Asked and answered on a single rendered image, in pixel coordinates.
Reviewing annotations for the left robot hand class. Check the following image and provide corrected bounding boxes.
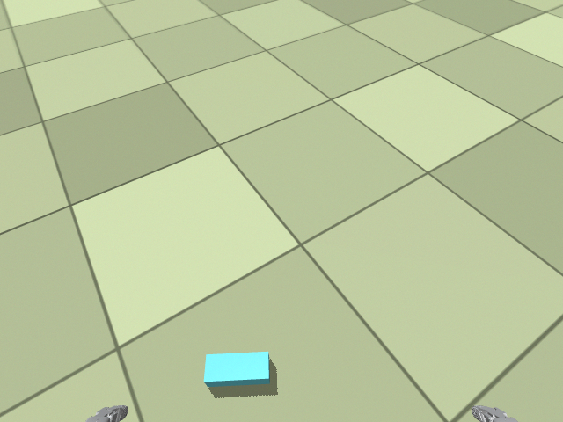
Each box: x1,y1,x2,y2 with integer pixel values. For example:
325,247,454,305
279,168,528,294
85,405,128,422

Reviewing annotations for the carton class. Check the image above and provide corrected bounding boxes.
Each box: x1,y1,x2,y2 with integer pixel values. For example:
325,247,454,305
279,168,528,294
204,352,270,387

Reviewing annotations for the right robot hand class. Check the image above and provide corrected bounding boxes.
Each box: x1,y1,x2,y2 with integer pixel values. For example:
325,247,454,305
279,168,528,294
472,405,518,422

